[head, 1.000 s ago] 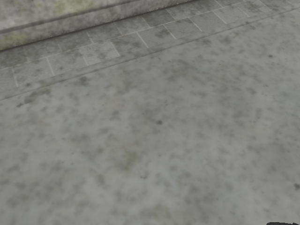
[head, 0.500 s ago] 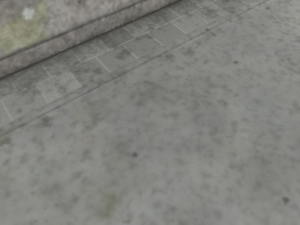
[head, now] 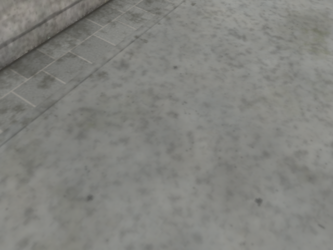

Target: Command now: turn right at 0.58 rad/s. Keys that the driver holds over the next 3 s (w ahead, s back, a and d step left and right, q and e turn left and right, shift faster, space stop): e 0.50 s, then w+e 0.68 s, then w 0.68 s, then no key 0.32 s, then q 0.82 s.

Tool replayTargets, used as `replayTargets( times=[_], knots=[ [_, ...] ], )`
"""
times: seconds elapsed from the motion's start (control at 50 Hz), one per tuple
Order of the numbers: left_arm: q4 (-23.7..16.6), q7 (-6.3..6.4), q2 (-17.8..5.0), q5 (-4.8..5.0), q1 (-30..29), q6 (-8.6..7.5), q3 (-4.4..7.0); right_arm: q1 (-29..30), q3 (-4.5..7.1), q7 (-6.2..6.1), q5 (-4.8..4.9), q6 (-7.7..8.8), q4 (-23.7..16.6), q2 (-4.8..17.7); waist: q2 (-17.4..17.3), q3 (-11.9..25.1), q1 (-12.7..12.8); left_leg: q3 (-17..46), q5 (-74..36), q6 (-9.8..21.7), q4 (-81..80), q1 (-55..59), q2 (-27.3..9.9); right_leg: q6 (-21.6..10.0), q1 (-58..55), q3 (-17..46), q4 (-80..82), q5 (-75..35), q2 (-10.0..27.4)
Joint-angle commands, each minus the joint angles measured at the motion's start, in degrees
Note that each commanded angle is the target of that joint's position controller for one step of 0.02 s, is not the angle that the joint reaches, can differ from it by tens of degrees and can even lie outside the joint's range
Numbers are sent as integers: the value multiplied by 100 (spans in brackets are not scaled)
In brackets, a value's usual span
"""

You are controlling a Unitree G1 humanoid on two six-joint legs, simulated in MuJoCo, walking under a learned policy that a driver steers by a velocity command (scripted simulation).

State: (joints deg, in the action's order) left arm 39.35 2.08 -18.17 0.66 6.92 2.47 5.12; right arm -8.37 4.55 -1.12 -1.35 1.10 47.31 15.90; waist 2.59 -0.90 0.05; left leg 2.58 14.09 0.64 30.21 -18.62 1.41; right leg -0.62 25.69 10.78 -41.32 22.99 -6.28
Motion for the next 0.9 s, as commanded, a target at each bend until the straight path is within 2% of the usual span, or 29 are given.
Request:
replayTargets(
  times=[0.02,0.04,0.06,0.1,0.16,0.2,0.24,0.3,0.34,0.36,0.38,0.4,0.42,0.44,0.46,0.48,0.5,0.52,0.54,0.58,0.64,0.72,0.76,0.8,0.82,0.84,0.86,0.88,0.9],
  knots=[
    [-373,-45,-1068,27,353,-131,323,292,179,-63,-130,74,-583,856,-1186,543,213,2095,-1993,1401,-1291,928,-2300,158,1049,-108,-2518,890,268],
    [-229,-25,-950,28,487,-63,326,489,149,-85,-26,56,-639,734,-966,427,287,1499,-1767,1095,-1194,899,-1880,267,1056,-236,-2736,547,335],
    [-208,-16,-827,6,492,-5,298,511,117,-113,74,42,-653,651,-970,329,212,1185,-1711,986,-1173,968,-1712,374,1214,-292,-2962,235,377],
    [-338,-61,-555,58,314,37,209,310,95,-177,71,-19,-626,677,-1035,220,71,637,-1872,1004,-1233,968,-1499,517,1225,-592,-2867,-85,438],
    [-648,-99,-378,79,-149,20,115,-152,153,-249,42,-90,-572,845,-1205,355,-253,469,-2116,1158,-1214,1651,-1677,644,1334,-792,-1948,-173,648],
    [-761,-155,-303,53,-203,16,66,-162,211,-233,66,-114,-605,1001,-1263,481,-299,294,-2222,1182,-1167,1709,-1799,630,960,-929,-1348,-79,791],
    [-821,-211,-305,48,-165,25,51,-59,265,-180,98,-128,-662,1137,-1337,512,-285,71,-2307,1165,-1156,1456,-1859,541,399,-1155,-806,-42,827],
    [-861,-282,-420,59,-39,81,111,-30,302,-89,184,-117,-680,1212,-1400,474,-241,-77,-2242,1073,-996,1333,-1966,342,-123,-1405,-44,-173,753],
    [-801,-331,-394,61,246,107,151,85,309,-56,292,-113,-671,1218,-1327,474,-28,-261,-2093,828,-601,1209,-1948,85,-688,-1564,959,-761,645],
    [-699,-314,-439,51,507,106,201,-18,281,-40,323,-104,-607,1092,-1154,537,72,-480,-1770,563,-183,954,-1805,-96,-1268,-1576,1574,-1265,501],
    [-645,-248,-756,48,789,89,317,-340,218,-2,224,-89,-501,836,-368,691,90,-937,-925,110,781,184,-1465,-349,-2259,-908,1926,-2473,820],
    [-788,-139,-1503,-8,932,50,453,-218,30,42,-142,-75,-811,357,1612,766,-62,-1230,2379,-465,2760,-1710,-681,-1141,-3260,1343,1734,-5084,2480],
    [-878,-226,-1393,-200,1023,-105,380,310,109,0,-18,-37,-1012,651,1214,1183,383,-229,2710,-535,3762,-2139,-283,-2144,-2787,1989,1928,-4995,2988],
    [-834,-264,-1230,-221,841,-222,325,508,173,-37,145,-54,-1035,863,716,916,345,11,2271,-468,4102,-2197,-386,-1982,-2524,1514,2070,-4329,2656],
    [-798,-229,-1068,-124,541,-273,284,463,201,-72,167,-74,-993,901,553,652,159,85,1727,-399,3989,-2233,-467,-1619,-2296,1087,2084,-3773,2287],
    [-829,-184,-876,-25,290,-257,217,377,221,-121,113,-102,-893,908,377,574,49,134,1350,-400,3807,-2174,-523,-1354,-2126,853,2077,-3416,2043],
    [-865,-150,-837,10,106,-228,177,264,239,-139,69,-122,-887,935,443,531,-68,122,1062,-437,3708,-1930,-473,-1277,-1825,703,2102,-3434,1899],
    [-856,-114,-799,3,183,-213,157,129,239,-103,58,-103,-865,906,463,689,-113,60,762,-438,3621,-1725,-399,-1262,-1733,672,2218,-2765,1761],
    [-843,-93,-763,1,283,-221,146,67,224,-56,90,-74,-861,837,485,759,-95,33,519,-424,3356,-1704,-367,-1265,-1781,742,2375,-1730,1676],
    [-826,-74,-764,14,461,-264,139,298,180,9,155,-4,-938,744,584,554,58,39,302,-389,2518,-1802,-301,-1292,-1780,1077,2729,91,1631],
    [-769,-51,-902,11,594,-314,175,589,140,97,170,156,-1039,682,679,315,168,115,289,-349,1417,-1558,-186,-1300,-1693,1318,2800,425,1641],
    [-732,-111,-995,44,718,-343,189,629,132,220,230,360,-1069,678,644,220,221,59,507,-240,580,-855,-13,-1313,-1324,1579,2651,617,1554],
    [-731,-142,-955,54,716,-327,163,477,154,248,283,437,-1057,710,623,188,117,42,410,-159,199,-334,42,-1262,-1077,1796,2564,755,1485],
    [-772,-138,-799,69,562,-296,103,41,184,238,292,512,-938,675,492,190,-210,-35,-153,-38,-550,650,27,-1041,-608,1770,2223,930,1198],
    [-809,-129,-573,52,496,-307,37,-382,239,204,263,535,-838,790,337,319,-413,178,-186,78,-685,1473,-279,-816,-84,1568,1717,1021,958],
    [-877,-131,-99,17,459,-333,-107,-1128,308,147,153,537,-728,1089,-421,672,-647,1233,587,398,-976,2463,-1317,-452,720,838,143,1358,464],
    [-1207,-117,-130,145,415,-408,-103,-1490,396,181,-29,517,-608,1573,-1645,448,-512,3435,2387,1105,-1763,2630,-2371,-282,2107,50,-1202,1411,-9],
    [-1142,-115,-566,160,462,-451,-6,-1155,354,188,52,531,-680,1344,-1427,-17,-373,3669,3009,1308,-1888,2281,-2572,-183,2563,40,-1973,974,558],
    [-1016,-142,-735,126,479,-439,58,-923,250,141,146,512,-756,980,-1266,-281,-334,3080,2765,1152,-1868,2151,-2275,-115,2709,-48,-2273,487,677]
  ],
)
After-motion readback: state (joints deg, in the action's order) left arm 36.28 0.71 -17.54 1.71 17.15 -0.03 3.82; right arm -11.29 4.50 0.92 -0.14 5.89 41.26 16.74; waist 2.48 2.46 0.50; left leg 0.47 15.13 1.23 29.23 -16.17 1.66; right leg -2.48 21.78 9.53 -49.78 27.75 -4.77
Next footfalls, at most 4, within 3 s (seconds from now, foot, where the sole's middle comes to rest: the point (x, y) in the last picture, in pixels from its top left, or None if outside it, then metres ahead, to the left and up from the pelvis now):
0.38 right None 0.01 -0.15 -0.77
0.82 left None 0.17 0.03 -0.77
1.30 right None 0.25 -0.39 -0.77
1.84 left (278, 211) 0.63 -0.47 -0.77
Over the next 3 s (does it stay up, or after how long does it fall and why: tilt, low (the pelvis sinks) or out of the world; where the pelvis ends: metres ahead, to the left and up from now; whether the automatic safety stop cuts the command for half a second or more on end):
stays up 0.58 -0.51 0.01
